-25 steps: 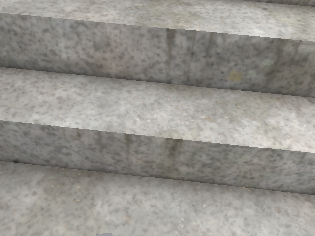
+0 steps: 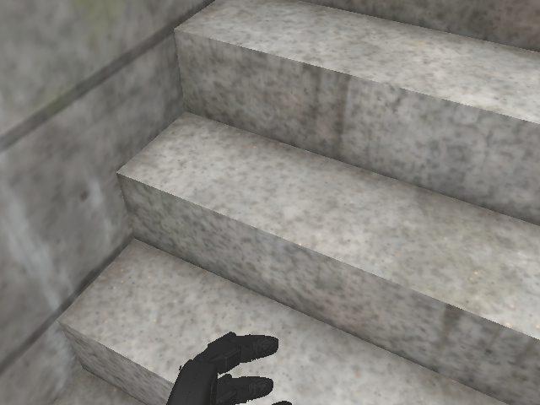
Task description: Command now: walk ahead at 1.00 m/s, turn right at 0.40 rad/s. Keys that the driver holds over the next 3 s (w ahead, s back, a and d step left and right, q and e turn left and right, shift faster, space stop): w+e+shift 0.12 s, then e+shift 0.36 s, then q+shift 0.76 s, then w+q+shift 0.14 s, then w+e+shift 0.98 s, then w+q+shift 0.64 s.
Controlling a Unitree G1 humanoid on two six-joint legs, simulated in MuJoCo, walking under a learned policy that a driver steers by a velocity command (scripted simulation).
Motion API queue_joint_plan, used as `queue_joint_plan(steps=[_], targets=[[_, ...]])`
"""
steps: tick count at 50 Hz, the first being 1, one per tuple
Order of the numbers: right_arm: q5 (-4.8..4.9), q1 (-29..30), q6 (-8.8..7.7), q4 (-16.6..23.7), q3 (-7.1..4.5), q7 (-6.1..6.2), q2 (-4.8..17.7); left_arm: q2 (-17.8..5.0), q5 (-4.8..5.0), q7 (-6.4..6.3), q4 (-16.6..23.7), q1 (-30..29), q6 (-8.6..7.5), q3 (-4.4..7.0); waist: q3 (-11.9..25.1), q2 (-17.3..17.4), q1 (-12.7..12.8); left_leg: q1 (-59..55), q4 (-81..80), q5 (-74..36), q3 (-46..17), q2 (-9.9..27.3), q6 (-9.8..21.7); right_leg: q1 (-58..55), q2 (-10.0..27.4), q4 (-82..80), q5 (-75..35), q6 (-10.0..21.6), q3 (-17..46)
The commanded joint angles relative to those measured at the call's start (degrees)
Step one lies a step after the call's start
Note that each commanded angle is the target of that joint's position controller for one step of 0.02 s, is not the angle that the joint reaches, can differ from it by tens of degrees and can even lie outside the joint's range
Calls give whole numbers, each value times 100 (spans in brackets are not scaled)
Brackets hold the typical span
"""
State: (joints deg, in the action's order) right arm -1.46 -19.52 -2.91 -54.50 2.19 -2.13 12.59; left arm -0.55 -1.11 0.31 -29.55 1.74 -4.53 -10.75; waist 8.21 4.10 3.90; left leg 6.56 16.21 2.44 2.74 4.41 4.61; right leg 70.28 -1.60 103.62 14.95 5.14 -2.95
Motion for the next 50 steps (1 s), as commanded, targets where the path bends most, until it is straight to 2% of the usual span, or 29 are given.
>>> queue_joint_plan(steps=[1, 3, 4, 5, 8, 10, 13, 15, 17, 19, 20, 21, 22, 23, 24, 26, 29, 33, 35, 36, 38, 39, 40, 41, 42, 43, 45, 47, 50], targets=[[-81, 548, -149, 544, -597, 124, 2073, -1836, 61, 32, -285, 872, -13, 916, 1436, 537, 613, -438, 716, -10334, 657, 1114, 997, -3911, -689, -2105, 2141, 37, -901], [-122, 1227, -236, 1048, -540, 187, 1638, -2189, -132, 197, -791, 2117, 176, 1139, 1138, 53, 890, -476, 3077, -9228, 146, 1306, 1218, -4839, -586, -4845, 1724, 323, 797], [-225, 1739, -366, 1651, -369, 122, 763, -2513, -293, 200, -1151, 2381, 236, 1234, 256, -2093, 515, 1520, 4893, -4060, -142, 87, 904, -5214, -207, -6689, 537, 836, 3053], [-197, 2389, -483, 2123, -280, -27, 136, -1961, -473, 18, -1232, 2197, 284, 1126, -444, -2774, 148, 3474, 8082, 21, -940, -1161, 435, -5027, 298, -8518, 1529, 1430, 5488], [-266, 2398, -761, 2841, 140, -312, -651, -889, 18, 176, -1685, 2377, 70, 883, -1372, -463, -473, 6181, 11270, 976, -924, -1007, 411, -5027, 361, -7515, 49, 1095, 4396], [-76, 1793, -791, 2792, 247, -311, -719, -579, 18, 181, -1890, 2183, 51, 879, -1152, -113, -830, 6358, 11590, 1025, -799, -791, 227, -5256, 209, -7459, -1264, 785, 3482], [-218, 2673, -866, 3279, 501, -155, -723, -1053, 154, 25, -1642, 1689, 165, 1069, -1508, 214, -792, 6246, 9543, 1160, -82, -396, -184, -4231, 39, -8108, -2029, 310, 2866], [-270, 3081, -778, 3476, 623, -42, -1019, -1297, 66, -71, -1785, 2213, 206, 1123, -994, -485, -551, 6465, 10744, 1235, 260, -600, -281, -4465, 243, -8366, -2427, 699, 3463], [-147, 3646, -766, 3962, 666, 25, -889, -1716, 302, -162, -1962, 2828, 457, 1291, -683, -702, -292, 6888, 9062, 1642, 180, -427, -292, -5634, 195, -8599, -2638, 487, 3284], [-299, 4626, -734, 4571, 713, 181, -954, -1948, 465, -370, -1970, 3119, 611, 1450, 46, -900, -277, 3362, 5517, 2516, 924, -725, -89, -4424, -117, -9246, -5467, 101, 2453], [-201, 3795, -634, 4327, 389, 350, -758, -1940, 122, -375, -2084, 3539, 348, 1464, 1355, -1395, -603, 819, 5760, 1833, 1145, -1221, -181, -4271, -68, -8600, -9202, 244, 2543], [-36, 1839, -524, 3723, -141, 434, 332, -2651, 121, -303, -1706, 2297, 119, 1668, 2030, -2069, -1664, 20, 4923, 1750, -86, -844, 88, -4993, 255, -7482, -11334, 289, 3255], [-198, -223, -410, 2956, -541, 467, 1241, -2912, 116, -227, -1262, 1021, -46, 1741, 2949, -1417, -2423, -1288, 3943, 1757, -1726, -79, 477, -5265, 400, -5961, -10447, 360, 3118], [-442, -852, -328, 2449, -617, 545, 1541, -1901, 81, -3, -787, 489, -122, 1494, 3669, 2301, -2157, -2705, 1954, -798, -4980, 1767, 1775, -3257, -1159, -2237, -2728, -207, 2263], [-406, -19, -176, 2640, -478, 734, 984, -2083, -123, 287, -756, 820, -177, 1539, 3504, 2552, -1604, -1911, 1131, -573, -6838, 2268, 2083, -2533, -1103, 781, 295, -647, 2162], [176, 866, 57, 2118, -267, 873, -146, -1339, -75, 491, -95, 77, 105, 1252, 447, 441, -756, 547, 1567, 2146, -4265, 1230, 1410, -1265, -510, 1522, 616, -828, 1527], [36, 1351, 60, 1420, -132, 715, -711, -606, 19, 532, -552, 1265, 329, 801, -1102, -854, 167, 3738, 1621, 3092, -2365, 646, 727, -2262, -142, 1473, 430, -307, 1293], [3, 1487, 162, 1255, -138, 477, -279, -626, -75, 251, -417, 1064, 212, 591, -851, -365, 464, 3721, 1673, 372, -1073, -19, 732, -2498, 318, -498, -1454, -458, 467], [156, 1534, 280, 1470, -513, 556, 770, -986, -238, 38, -72, 388, 219, 543, -354, 236, 327, 3531, 1280, -923, -649, -215, 624, -3933, 378, -3943, 19, -522, -78], [273, 1090, 481, 1356, -609, 640, 907, -1044, -133, -65, -68, 140, 351, 580, -277, 529, 112, 3343, 1395, -762, -713, -336, 667, -4464, 139, -4982, 457, -646, -382], [25, 937, 427, 1549, -649, 697, 1029, -1348, 79, -196, -503, 485, 665, 866, 186, 702, -17, 2950, 1089, 661, -1745, 368, 715, -5632, 72, -5412, -266, -792, -154], [87, 1046, 374, 1593, -630, 700, 831, -1558, 116, -288, -601, 892, 777, 1062, 70, 723, 152, 3039, 1541, 1815, -1792, 331, 388, -5924, 231, -6182, -174, -684, 227], [258, 1171, 329, 1603, -567, 623, 315, -1765, -23, -300, -704, 1282, 737, 1207, -91, -407, 385, 3929, 3457, 2697, -1245, -358, -199, -6768, 945, -7005, -583, -442, 1302], [201, 1042, 160, 1612, -477, 558, -142, -2035, -254, -251, -820, 1384, 710, 1271, -26, -1688, 96, 4630, 5881, 3071, -822, -889, -658, -7129, 2185, -7190, -4073, -57, 2264], [169, -1, 37, 1449, -584, 496, 55, -2268, -341, -204, -438, 1071, 678, 1308, 963, -1668, -411, 4704, 8033, 3388, -1406, -1023, -936, -7151, 3255, -7221, -6181, 764, 2921], [283, -175, 114, 1499, -574, 536, 56, -2238, -454, -130, -94, 339, 599, 1314, 1024, -1789, -649, 4849, 9029, 3106, -1244, -744, -1084, -6368, 3364, -7761, -3695, 1102, 3588], [277, 724, 391, 1708, -590, 709, 198, -1368, -131, -251, -124, -382, 668, 1156, -545, -1269, -735, 5334, 8999, 2224, -921, -318, -1226, -5476, 2241, -7994, -475, 698, 2173], [87, 1041, 507, 1970, -472, 742, 129, -1332, -95, -497, -466, 25, 740, 1146, -840, -1465, -733, 4960, 8454, 1342, -580, -395, -1317, -5159, 1934, -7763, -1278, 780, 1260], [163, 1286, 479, 2298, -233, 617, -134, -1636, -28, -673, -334, 693, 664, 1322, -431, -1256, -488, 4652, 6133, 1383, -436, 49, -1199, -5903, 1921, -7839, -1304, 662, 753]])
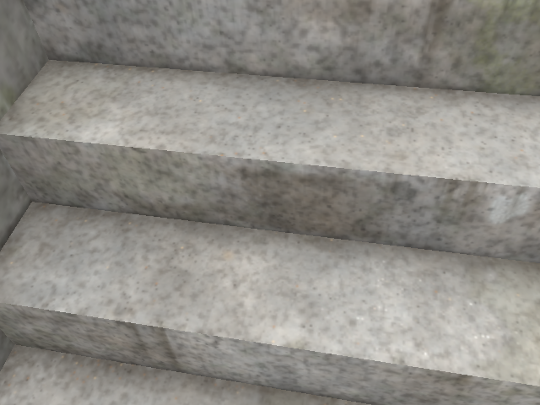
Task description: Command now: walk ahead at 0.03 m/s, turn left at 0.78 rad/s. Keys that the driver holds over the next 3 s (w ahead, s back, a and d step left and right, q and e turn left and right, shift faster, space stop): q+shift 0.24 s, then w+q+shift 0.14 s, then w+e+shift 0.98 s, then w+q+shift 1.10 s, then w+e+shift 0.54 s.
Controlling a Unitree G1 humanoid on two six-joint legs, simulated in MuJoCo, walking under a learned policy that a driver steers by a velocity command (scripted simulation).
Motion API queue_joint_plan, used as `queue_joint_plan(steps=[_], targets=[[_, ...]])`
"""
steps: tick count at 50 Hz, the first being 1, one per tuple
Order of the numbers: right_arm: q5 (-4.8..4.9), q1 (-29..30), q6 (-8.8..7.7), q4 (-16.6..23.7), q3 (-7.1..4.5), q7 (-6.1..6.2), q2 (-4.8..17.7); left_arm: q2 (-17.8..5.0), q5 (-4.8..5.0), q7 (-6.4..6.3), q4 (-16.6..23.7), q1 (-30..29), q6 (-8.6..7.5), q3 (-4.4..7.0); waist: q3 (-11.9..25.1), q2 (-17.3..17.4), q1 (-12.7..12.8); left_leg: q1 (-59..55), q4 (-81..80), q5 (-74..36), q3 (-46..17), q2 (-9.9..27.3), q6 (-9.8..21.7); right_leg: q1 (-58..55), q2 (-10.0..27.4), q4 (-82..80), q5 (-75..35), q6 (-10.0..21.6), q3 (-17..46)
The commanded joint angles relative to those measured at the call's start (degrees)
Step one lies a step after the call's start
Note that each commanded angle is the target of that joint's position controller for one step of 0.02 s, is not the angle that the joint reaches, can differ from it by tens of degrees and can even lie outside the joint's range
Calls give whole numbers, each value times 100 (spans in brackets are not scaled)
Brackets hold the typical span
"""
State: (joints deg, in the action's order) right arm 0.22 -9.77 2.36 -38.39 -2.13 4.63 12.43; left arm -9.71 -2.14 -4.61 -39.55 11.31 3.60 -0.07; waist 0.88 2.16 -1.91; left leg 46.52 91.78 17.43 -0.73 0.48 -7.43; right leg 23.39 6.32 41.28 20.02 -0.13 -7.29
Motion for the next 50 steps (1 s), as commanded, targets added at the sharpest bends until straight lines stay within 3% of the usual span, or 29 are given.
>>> queue_joint_plan(steps=[1, 4, 7, 9, 10, 11, 12, 13, 14, 15, 20, 23, 26, 27, 30, 32, 33, 34, 35, 37, 38, 39, 40, 41, 42, 43, 44, 48, 50], targets=[[-22, 273, -32, 735, 273, -128, -222, -859, 96, -257, 651, -233, -119, 298, 516, -1146, 89, 76, -2037, -3, 81, 446, 76, -1202, 1076, -1550, -2162, 1237, 960], [100, 278, 70, 753, 217, -351, -5, -1289, 200, -193, 685, -364, -256, 491, 791, -1165, 197, -1433, -3668, 110, 477, 445, 485, -902, 1494, -1815, -1751, 1076, 626], [167, 286, 63, 802, -15, -411, 300, -1225, 263, -14, 457, -60, -238, 471, 629, -829, 294, -2099, -5530, -90, 840, 75, 852, -1259, 1374, -1131, -1277, 596, 234], [125, -545, -42, 602, -322, -536, 958, -1064, 76, 124, 277, 231, -177, 452, 587, 409, -16, -3727, -6331, -1974, -182, 347, 1271, 26, 547, 851, 61, -16, -333], [-31, -607, -55, 855, -492, -511, 1708, -888, 30, 59, 819, -313, -279, 349, 588, 1871, -105, -4733, -6489, -3288, -2915, 1634, 2365, 2441, -491, 2729, 1427, -622, -229], [-261, -608, -96, 1223, -418, -510, 1601, -809, 115, 113, 702, -348, -336, 312, 1513, 1354, -283, -4549, -6461, -4009, -3557, 1962, 2824, 2391, -656, 4874, 1729, -774, 964], [-336, -111, -186, 1384, -334, -484, 1519, -634, 235, 184, 837, -284, -406, 209, 1836, 1090, -88, -4400, -6677, -2192, -3937, 2028, 2925, 2703, -736, 5801, 1227, -600, 1611], [-127, -2, -191, 1394, -297, -421, 1243, -628, 127, 263, 841, -335, -525, 165, 1534, 405, 2, -4253, -6875, 736, -3703, 1580, 2553, 3160, -622, 6241, 495, -442, 1651], [114, 51, -183, 1373, -268, -371, 1191, -672, 32, 260, 977, -381, -592, 145, 941, 310, 173, -3731, -7087, 1963, -3471, 1328, 2289, 3261, -566, 5729, 34, -376, 1507], [123, 57, -205, 1352, -200, -331, 1076, -714, -54, 271, 1029, -334, -598, 128, 706, 395, 300, -3230, -7329, 2429, -3374, 1100, 2178, 3020, -650, 5822, -98, -332, 1372], [-298, -435, -318, 821, -100, -185, 916, -424, -84, 334, 1090, -216, -727, -81, 398, 671, 317, -2867, -7294, 1734, -2945, 716, 2278, 3504, -964, 7981, -819, -85, 794], [-388, -1427, -412, 227, 12, -182, 680, 41, 70, 299, 1411, -628, -786, -359, 275, 666, -31, -4289, -7187, 1430, -3190, 1224, 2411, 5664, -820, 9971, -346, 22, 1035], [-239, -1592, -495, -251, 57, -258, 571, 340, 320, 309, 1548, -786, -856, -570, 105, 515, 4, -4349, -7271, 1554, -2842, 1663, 2213, 6689, -714, 10545, 276, 217, 1621], [-312, -1402, -534, -350, 96, -288, 512, 389, 372, 323, 1536, -769, -817, -605, 5, 546, 114, -3899, -7347, 1569, -2590, 1794, 2172, 6722, -805, 10508, 80, 216, 1801], [-347, -256, -532, -384, 148, -417, 731, 242, 156, 228, 1651, -975, -612, -627, -81, 567, 604, -2059, -7969, 1425, -1182, 1671, 1975, 5790, -744, 8779, -1175, -57, 1228], [-233, -278, -661, -542, 37, -443, 1194, 215, 115, 119, 1539, -856, -528, -599, 220, 784, 704, -1642, -8971, 862, -769, 1878, 2118, 4617, -453, 7949, -931, -11, 795], [-178, 291, -637, -524, -29, -481, 1406, 234, 119, 143, 1293, -158, -558, -557, 723, 943, 1152, -1609, -9127, -485, -229, 1836, 1935, 3237, -342, 7458, -641, 137, 797], [9, 520, -559, -554, -87, -513, 1486, 108, 125, 147, 1056, 204, -513, -504, 1051, 452, 1319, -1602, -9147, -1661, 623, 1573, 1707, 1813, -453, 6344, -21, 395, 580], [17, 67, -568, -716, -131, -578, 1598, -365, 169, 225, 838, 334, -477, -281, 1378, 526, 1232, -1795, -9125, -3959, 989, 1470, 1843, 235, -962, 5786, 574, 462, -309], [95, 217, -485, -637, -260, -461, 1894, -905, 110, 284, 585, 1053, -391, 86, 1263, 944, 1604, -3557, -7473, -8266, 1177, 1567, 1930, 141, -1397, 4277, 2339, 459, -455], [143, 391, -447, -482, -195, -435, 1594, -787, 67, 391, 366, 1437, -368, 123, 1047, 668, 1639, -4208, -5989, -7985, 1083, 1628, 1923, 445, -1430, 2497, 2460, 764, 101], [34, 837, -509, 3, -96, -427, 1094, -1025, -70, 461, 194, 1967, -392, 167, 349, -540, 1623, -3359, -3971, -6926, 803, 1390, 1742, 531, -1370, 1162, 1164, 1077, 1568], [-205, 1014, -559, 535, 53, -505, 221, -1316, -75, 452, 222, 1553, -457, 137, -182, -3381, 904, -1443, -2082, -971, -31, 21, 1355, 650, -1017, -1746, 2573, 1531, 4934], [-219, 815, -693, 901, 53, -652, -28, -1100, 93, 373, 515, 733, -593, 27, -545, -3253, 256, -192, -80, -584, -932, -343, 1297, 714, -579, -2536, 3371, 1458, 6256], [-156, 1121, -765, 1257, 179, -757, 25, -757, 39, 379, 674, 382, -610, -35, -264, -2003, 200, 434, 863, -305, -755, -201, 1120, 561, -232, -1532, 1800, 1253, 4762], [-272, 1241, -671, 1318, 326, -776, -123, -575, 160, 364, 676, 304, -606, -62, -493, -1037, 5, 787, 1130, -328, -436, -125, 1023, 957, -264, -1025, 1605, 1336, 4248], [-373, 823, -572, 1236, 349, -708, -71, -482, 191, 335, 758, 12, -687, -69, -685, -709, -226, 713, 1479, -538, -286, -58, 892, 1439, -292, -758, 1231, 1237, 3944], [-585, 1369, -720, 1608, 631, -689, -437, -474, -13, 273, 240, 1353, -859, -71, -384, -332, 286, 1335, 1961, -874, -154, -200, 929, 444, -511, -924, 94, 1379, 3835], [-479, 1740, -830, 1769, 714, -721, -501, -286, 0, 254, 263, 1588, -789, -133, -141, 108, 399, 1475, 1089, -604, -49, -234, 824, -109, -526, -951, -571, 1276, 3621]])
Over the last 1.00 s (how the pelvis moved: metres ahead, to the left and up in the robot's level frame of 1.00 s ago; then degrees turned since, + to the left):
0.31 -0.16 0.35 -12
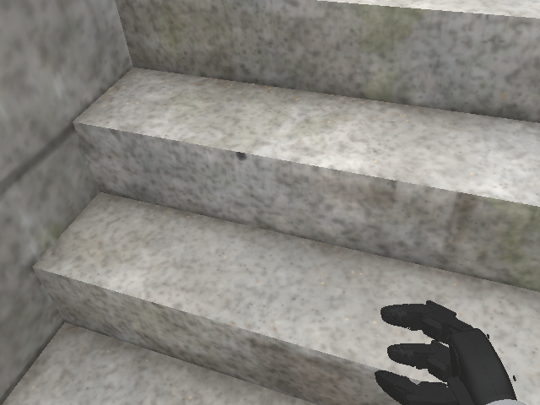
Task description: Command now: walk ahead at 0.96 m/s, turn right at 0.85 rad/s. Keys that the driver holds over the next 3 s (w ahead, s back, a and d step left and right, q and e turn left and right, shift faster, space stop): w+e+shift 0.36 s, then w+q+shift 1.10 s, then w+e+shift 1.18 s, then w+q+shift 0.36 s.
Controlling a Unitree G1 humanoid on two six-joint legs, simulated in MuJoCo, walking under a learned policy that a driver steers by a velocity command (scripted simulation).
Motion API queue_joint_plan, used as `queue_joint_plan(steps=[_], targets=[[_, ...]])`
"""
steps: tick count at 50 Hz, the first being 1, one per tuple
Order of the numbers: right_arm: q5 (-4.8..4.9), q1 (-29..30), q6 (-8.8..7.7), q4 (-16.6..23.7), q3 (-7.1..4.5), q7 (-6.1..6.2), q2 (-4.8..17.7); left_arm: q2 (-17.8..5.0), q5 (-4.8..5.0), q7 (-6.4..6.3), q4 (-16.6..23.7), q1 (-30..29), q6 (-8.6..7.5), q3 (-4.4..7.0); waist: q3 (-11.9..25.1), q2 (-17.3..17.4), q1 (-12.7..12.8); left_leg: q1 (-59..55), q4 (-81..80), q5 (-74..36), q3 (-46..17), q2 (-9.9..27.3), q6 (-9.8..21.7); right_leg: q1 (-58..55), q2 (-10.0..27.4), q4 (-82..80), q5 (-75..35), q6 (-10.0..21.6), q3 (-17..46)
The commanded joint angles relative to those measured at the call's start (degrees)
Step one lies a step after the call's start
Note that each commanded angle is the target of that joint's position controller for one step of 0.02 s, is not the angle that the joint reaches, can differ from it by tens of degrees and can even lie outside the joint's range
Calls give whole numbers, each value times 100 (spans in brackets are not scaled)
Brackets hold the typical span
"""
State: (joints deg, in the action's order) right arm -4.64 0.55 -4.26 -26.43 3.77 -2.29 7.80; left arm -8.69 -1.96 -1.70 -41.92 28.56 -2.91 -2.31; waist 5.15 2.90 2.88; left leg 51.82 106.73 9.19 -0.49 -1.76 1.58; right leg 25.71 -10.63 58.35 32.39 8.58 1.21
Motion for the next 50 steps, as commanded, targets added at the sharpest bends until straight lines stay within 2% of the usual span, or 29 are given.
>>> queue_joint_plan(steps=[1, 5, 7, 8, 9, 10, 11, 12, 13, 15, 17, 18, 20, 22, 23, 24, 26, 28, 30, 35, 37, 39, 42, 44, 45, 46, 47, 49, 50], targets=[[45, 806, -165, 543, 158, 15, 16, -545, 69, -97, 544, -187, -103, 100, -538, -8, -70, 766, -1138, 327, 387, -115, -203, -295, 1286, -3174, -2191, 458, 2758], [-168, 172, -56, 345, -19, 255, 309, -733, 4, -60, 883, -1520, -233, 213, 225, -859, -740, -1537, -1832, 1091, 996, -519, -106, 98, 1009, -3239, -7475, -129, 2180], [-140, -2261, -27, -160, -456, 395, 1329, -1353, -56, -65, 1483, -2989, -310, 411, 1171, -1101, -2189, -5430, -5214, 1234, 608, -308, 318, 1434, 350, -1606, -10431, -1012, 1565], [34, -4473, -45, -1030, -738, 474, 1793, -1394, 64, -96, 1806, -3977, -329, 482, 1645, -199, -3099, -7584, -7030, -437, -306, 298, 963, 2719, -554, 1817, -8513, -1642, 1068], [247, -4053, -135, -1607, -662, 338, 1328, -52, -39, 28, 2124, -3899, -379, 37, 713, 2128, -2348, -6737, -8025, -2294, -1301, 1126, 1045, 3520, -583, 5321, -1146, -1228, 866], [44, -2878, -193, -1880, -244, 333, 171, 924, 14, 248, 2618, -4116, -416, -369, -1076, 1614, -1385, -4682, -9170, -2658, -288, 1314, 640, 3868, 293, 7834, 20, -890, 602], [-278, -1958, -312, -2019, -22, 225, -445, 1170, 253, 344, 2654, -3625, -407, -443, -1187, 1197, -313, -4960, -8391, -3543, -82, 1263, 404, 4746, 470, 8817, 640, -480, 847], [-358, -1416, -342, -1845, -34, 213, -567, 715, 407, 468, 2141, -2063, -280, -280, -619, 594, 439, -5812, -7126, -5393, -331, 1714, 606, 5511, 486, 8778, 1087, -349, 886], [-44, -1135, -258, -1725, -181, 353, -222, 306, 464, 513, 1926, -1397, -223, -262, 119, -83, 601, -5996, -7826, -3720, -522, 2039, 776, 5490, 1057, 7970, 1115, -409, 970], [482, -1165, -57, -1621, -575, 620, 1100, 30, 324, 449, 2458, -2376, -36, -340, -384, -664, 304, -4931, -9711, -6, -1618, 2840, 1028, 5773, 1729, 8469, 513, -975, 1007], [440, -950, -56, -1775, -554, 708, 1164, -64, 225, 332, 3058, -3855, 166, -418, -1518, -1312, 202, -3448, -10164, 492, -127, 2096, 597, 5681, 2182, 6204, -146, -1143, 493], [371, -1150, -127, -2006, -489, 795, 937, 75, 168, 364, 3274, -4666, 181, -571, -1841, -1333, -103, -2478, -10521, -424, 530, 1519, 576, 4719, 2181, 4887, -624, -1048, -185], [765, -2615, -478, -2496, -506, 693, 1654, 482, 350, 316, 3311, -4821, -68, -784, -193, -940, -254, -773, -10719, -5214, 308, 1582, 966, -896, 1304, 2494, 55, -331, -1259], [509, -2199, -571, -2215, -760, 327, 2741, -1070, 59, 174, 2212, -2058, -184, 86, 2020, -456, 1240, -2552, -6936, -12124, 178, 1697, 1042, -2803, 748, 1238, 193, 427, -196], [441, -1755, -602, -1786, -786, 122, 2351, -2412, -163, 148, 1423, 202, -99, 631, 3090, -2595, 1559, -1860, -4493, -7330, -266, 955, 658, -4058, 2269, -1059, -1828, 1064, 3140], [431, -1213, -460, -1856, -719, -45, 1819, -2416, -202, 140, 823, 1336, -17, 643, 3648, -3529, 1688, -1627, -2147, -708, -907, -460, 520, -4642, 2657, -2839, -2648, 1137, 4699], [569, 20, -178, -1192, -577, -10, 638, -1229, 104, 265, 484, -102, -136, 369, 982, -829, 850, 564, 155, -283, -1249, -357, 503, -2579, 2896, -3247, 475, 225, 4096], [309, -71, -160, -754, -193, -22, -181, -268, 50, 315, -68, -929, -236, 158, -326, -14, -14, 1447, 1960, -897, -1541, -142, 966, -1007, 2785, -2897, -792, -482, 2552], [583, -1367, -92, -974, -15, -185, -611, 421, 29, 395, -539, -1253, -180, 45, -575, -578, -878, 1936, 2265, -1544, -1688, -85, 1047, -724, 2261, -2711, -2518, -1183, 476], [660, -1796, 314, -1126, -19, 126, -395, -205, -296, 371, -568, -2425, 19, 27, -921, -300, -1716, 1742, 2502, -1832, -655, -419, 659, 799, 1931, -3587, -4105, -1429, -1896], [825, -871, 428, -652, 30, 353, -226, -478, 17, 219, -663, -1951, 141, 57, -1124, -493, -1399, 2159, 1209, -841, 242, -396, 531, 430, 1843, -4293, -4432, -1443, -2457], [877, -141, 511, -272, -3, 287, 59, -1230, 7, -57, -610, -1261, 159, 177, -493, -809, -1112, 1279, 297, -2, 1064, -191, 534, -546, 2114, -4960, -6845, -1167, -2536], [659, -1981, 600, -681, -612, 50, 1440, -2655, 469, -375, 253, -2657, 217, 551, 1552, -1262, -2140, -2143, -1262, 968, 1386, -260, 421, -2071, 2436, -3995, -12633, -703, -2318], [630, -2928, 724, -1052, -786, -28, 1747, -2627, 463, -378, 631, -2789, 438, 615, 1853, -1438, -1992, -2710, -3072, 3261, 926, -731, 554, -3410, 2866, -1879, -14503, -241, -1738], [611, -3144, 723, -1161, -726, -137, 1496, -2265, 413, -288, 837, -3058, 471, 604, 1327, -969, -1905, -2427, -5046, 2893, 578, -669, 872, -3691, 2692, -240, -12665, -132, -1566], [524, -3717, 711, -1452, -566, -186, 1070, -1427, 365, -83, 1544, -4311, 356, 375, 336, 522, -2135, -2317, -7304, -390, 210, 229, 1167, -3123, 1779, 1498, -6421, -505, -1791], [-147, -3384, 408, -1912, -189, -187, 193, -186, 216, 93, 2638, -5383, 210, 64, -743, 2311, -1378, -2423, -7172, -455, -2012, -593, 1710, 391, 155, 4095, -621, -749, -339], [-301, -2655, 26, -1646, 120, -29, -675, 361, 76, 668, 3276, -4816, -153, -129, -834, 1568, -274, -1429, -7514, -283, -3676, -445, 1658, 1504, -28, 5754, 459, -502, 802], [62, -2420, 14, -1399, 60, 22, -483, 100, -322, 875, 2917, -4100, -191, -174, -817, -204, 80, -1420, -7406, -376, -4166, -537, 1517, 1614, -50, 5709, -31, -387, 954]])
Over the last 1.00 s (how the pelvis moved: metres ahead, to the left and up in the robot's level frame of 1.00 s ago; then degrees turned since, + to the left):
0.20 -0.10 0.16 5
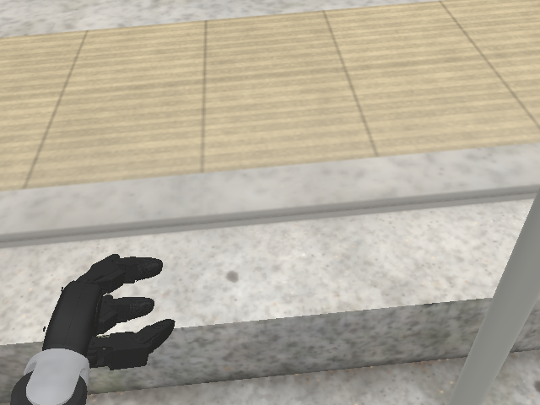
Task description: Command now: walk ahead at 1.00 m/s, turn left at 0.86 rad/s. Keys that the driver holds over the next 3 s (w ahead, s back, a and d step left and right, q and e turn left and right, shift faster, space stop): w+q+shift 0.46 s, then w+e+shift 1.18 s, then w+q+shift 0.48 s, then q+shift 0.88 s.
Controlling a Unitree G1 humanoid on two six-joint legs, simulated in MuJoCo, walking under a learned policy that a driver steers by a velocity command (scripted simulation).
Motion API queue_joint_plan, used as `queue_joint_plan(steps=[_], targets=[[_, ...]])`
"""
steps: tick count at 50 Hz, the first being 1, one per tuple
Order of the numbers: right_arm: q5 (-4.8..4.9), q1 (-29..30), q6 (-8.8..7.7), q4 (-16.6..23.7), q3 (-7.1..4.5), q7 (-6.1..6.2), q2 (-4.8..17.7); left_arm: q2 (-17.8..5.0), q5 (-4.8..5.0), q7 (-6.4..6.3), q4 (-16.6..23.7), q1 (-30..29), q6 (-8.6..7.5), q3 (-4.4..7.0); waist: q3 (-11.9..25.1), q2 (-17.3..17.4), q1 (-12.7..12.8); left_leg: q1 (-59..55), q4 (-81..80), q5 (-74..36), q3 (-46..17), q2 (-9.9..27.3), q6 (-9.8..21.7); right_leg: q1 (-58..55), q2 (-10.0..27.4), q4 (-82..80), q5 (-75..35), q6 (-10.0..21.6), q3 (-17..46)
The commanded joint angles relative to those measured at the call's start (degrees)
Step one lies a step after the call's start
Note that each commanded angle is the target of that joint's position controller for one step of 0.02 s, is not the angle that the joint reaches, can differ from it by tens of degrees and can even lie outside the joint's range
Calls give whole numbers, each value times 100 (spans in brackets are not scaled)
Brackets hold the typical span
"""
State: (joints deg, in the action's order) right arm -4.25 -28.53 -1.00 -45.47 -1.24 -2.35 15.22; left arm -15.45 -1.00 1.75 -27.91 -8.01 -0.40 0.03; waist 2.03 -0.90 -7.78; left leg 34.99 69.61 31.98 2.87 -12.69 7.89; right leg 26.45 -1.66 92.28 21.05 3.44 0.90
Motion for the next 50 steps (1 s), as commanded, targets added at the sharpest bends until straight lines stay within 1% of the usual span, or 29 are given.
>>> queue_joint_plan(steps=[1, 2, 4, 5, 7, 8, 9, 10, 11, 12, 13, 14, 17, 21, 23, 27, 30, 32, 33, 34, 35, 36, 37, 39, 43, 44, 46, 48, 50], targets=[[301, 1040, -292, 821, 457, 139, -905, 603, -556, 575, 1277, 353, -382, -390, -494, -375, 1521, 234, -3336, -2807, -4601, 755, 868, 1837, -950, 2543, 808, 70, 1103], [402, 1291, -317, 955, 428, 285, -823, 593, -579, 574, 1198, 599, -402, -442, -586, -675, 1605, 578, -2834, -2810, -4577, 929, 691, 1937, -751, 2666, 1163, 80, 1401], [303, 1000, -259, 1189, 383, 395, -508, 619, -529, 411, 1329, 127, -318, -506, 10, -1174, 1350, 297, -3109, -3488, -3883, 942, 345, 1516, -696, 1726, 1254, -82, 897], [446, 964, -336, 1218, 359, 501, -511, 663, -515, 242, 1376, -199, -254, -534, 205, -1229, 1210, 398, -2889, -3648, -3667, 867, 189, 1236, -594, 897, 1136, -164, 841], [655, 583, -283, 971, 289, 594, -390, 980, -394, -78, 1456, -428, -172, -682, 694, -880, 1173, 90, -3360, -4661, -2094, 282, -619, -666, -589, -4218, 1475, -266, -508], [698, 248, -210, 663, 177, 552, -350, 1184, -317, -155, 1420, -516, -114, -597, 810, -276, 1091, 107, -2533, -4783, -2178, 71, -698, -1649, -447, -5296, 498, -345, -8], [542, 814, -268, 826, 148, 552, -179, 1002, -64, -216, 1041, 108, -98, -360, 1093, 206, 1485, 331, -1814, -4583, -2181, 166, -572, -2200, -558, -5118, -418, -342, -109], [467, 1617, -418, 1091, -12, 546, -16, 333, 62, -321, 514, 1367, -108, -98, 1280, 51, 1930, 1643, 570, -3229, -1847, -122, -683, -3342, 178, -5268, -1236, 200, 947], [438, 2206, -514, 1533, 5, 422, -268, -104, 4, -347, 247, 1458, -171, -3, 643, -695, 1606, 2715, 1836, -1232, -1642, -297, -879, -3384, 1382, -5960, -2999, 623, 2476], [526, 1181, -458, 1513, -142, 266, 49, 113, -133, -408, 431, 784, -170, -57, 915, -1021, 772, 2590, 3443, -893, -1651, 351, -1300, -2852, 2448, -6038, -3357, 828, 2833], [722, 91, -121, 1459, -468, 235, 268, -36, -34, -316, 540, -160, -280, 17, 1516, -1606, 138, 2567, 4537, -788, -1641, 1109, -1488, -2657, 3114, -6478, -989, 1449, 3818], [555, 262, 105, 1387, -431, 241, 50, 264, -20, -215, 613, -314, -394, -76, 1061, -911, 260, 2773, 5030, -1121, -1325, 1495, -1463, -1977, 2866, -6864, 1467, 1492, 3845], [590, 1441, 23, 1569, -165, 419, -242, 33, -35, -307, -303, 865, -465, 110, -757, 132, 471, 3766, 3857, -1395, -1319, 1750, -1117, -1295, 2053, -7505, 965, 961, 2219], [634, 1447, 191, 1798, 100, 353, -465, -575, -79, -465, -1265, 1454, -459, 355, -365, 73, 275, 3356, 3303, -2481, -1126, 2181, -763, -1245, 2186, -7554, -272, 575, 734], [673, 1586, 147, 1879, 131, 331, -364, -467, -77, -470, -1393, 1857, -418, 334, -459, 155, 345, 3690, 3481, -2356, -1124, 2337, -826, -1652, 2180, -7741, -700, 350, 199], [518, 2378, 4, 2083, 466, 206, -479, -770, 102, -462, -1460, 2019, -531, 359, -473, 50, 600, 1551, -81, -2562, -168, 2364, -660, -1277, 1847, -8454, -2559, 519, -537], [506, 1482, -97, 2016, -41, 44, 436, -1580, 95, -383, -1510, 1986, -354, 542, 513, -623, 11, -1442, -2593, -1864, 369, 1561, -331, -2412, 1783, -7337, -7842, 619, -437], [461, -182, 58, 1513, -425, -7, 826, -1267, 175, -252, -1337, 1595, -372, 367, 856, -1006, -925, -3551, -4632, -3213, 167, 1389, -126, -2035, 1429, -5112, -7437, 348, -479], [345, -465, 133, 1282, -449, -31, 1017, -582, 216, -196, -1084, 1388, -445, 217, 745, -359, -781, -4602, -4291, -4960, -758, 2135, -194, -365, 540, -2681, -2898, -32, -461], [-88, -728, 135, 1286, -303, 24, 1221, 264, 33, -168, -1097, 1737, -624, 54, 1393, 1320, -223, -5851, -2606, -9947, -1539, 3298, -115, 1868, -297, 1080, 983, -155, 190], [-411, -982, 50, 1334, -347, 28, 1235, -101, 364, -179, -1345, 2409, -890, 193, 2680, 1436, -353, -6473, -2956, -9661, -2455, 4122, 574, 2917, -427, 3603, 594, -198, 1571], [-392, -1481, 1, 925, -364, -15, 1172, -34, 513, -191, -1082, 1584, -887, 156, 2537, 1342, -615, -6601, -3749, -6519, -2826, 3954, 789, 3743, -316, 4231, 559, -343, 903], [-192, -1137, 19, 671, -238, 51, 714, 495, 521, -146, -430, 563, -811, -49, 1435, 1240, -431, -6343, -4048, -5056, -2342, 3598, 543, 4889, -226, 4378, 731, -283, 556], [-82, -353, -56, 350, -17, 91, -24, 1060, 431, 57, 93, -32, -589, -342, 488, 827, 45, -5080, -4553, -3346, -1624, 3331, 287, 5100, -8, 4587, 1316, -107, 346], [231, 564, -232, 12, 237, 354, -300, 1199, 410, 177, 496, 988, -166, -575, -274, 597, 1283, -2504, -6099, -982, -999, 3964, 1, 5194, 449, 5205, 877, 109, 619], [192, 965, -193, -68, 275, 358, -280, 1112, 505, 161, 634, 773, -135, -602, -588, 850, 1457, -1759, -6386, -1329, -463, 3765, -99, 5090, 465, 5013, 441, 113, 653], [-32, 1795, -294, -100, 311, 240, -49, 699, 310, 0, 548, 775, -47, -510, -713, 741, 1842, -188, -7044, -2865, 694, 3279, 0, 3471, 290, 4109, -551, 65, 27], [67, 2294, -383, -207, 323, 196, 164, 404, 237, -76, 196, 1253, -66, -352, -98, 642, 2234, -187, -6339, -8164, 2390, 2239, -486, 1106, -84, 2116, -1518, 609, -816], [146, 1479, -394, -304, 27, 397, 1519, 68, 234, -128, 7, 1308, -46, -170, 1313, 850, 2283, -1742, -5300, -13339, 2054, 2668, -1, -257, -525, 1087, -992, 578, -1293]])
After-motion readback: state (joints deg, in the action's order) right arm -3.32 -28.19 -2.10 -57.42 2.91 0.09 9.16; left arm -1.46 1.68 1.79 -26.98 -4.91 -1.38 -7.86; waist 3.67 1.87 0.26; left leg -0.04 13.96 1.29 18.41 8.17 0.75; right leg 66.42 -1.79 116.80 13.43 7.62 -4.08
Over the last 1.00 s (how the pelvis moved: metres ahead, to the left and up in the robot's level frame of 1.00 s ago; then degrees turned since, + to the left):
0.37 -0.29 0.36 -15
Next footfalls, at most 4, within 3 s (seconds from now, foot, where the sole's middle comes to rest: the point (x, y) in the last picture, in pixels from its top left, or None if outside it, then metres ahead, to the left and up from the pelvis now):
0.22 right None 0.15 -0.16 -0.67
0.66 left None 0.19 0.30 -0.67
1.14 right None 0.43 0.18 -0.46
1.40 left None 0.40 0.43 -0.47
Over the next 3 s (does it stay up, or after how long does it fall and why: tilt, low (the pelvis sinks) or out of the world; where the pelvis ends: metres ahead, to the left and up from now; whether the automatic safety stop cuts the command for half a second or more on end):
stays up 0.89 -0.11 0.50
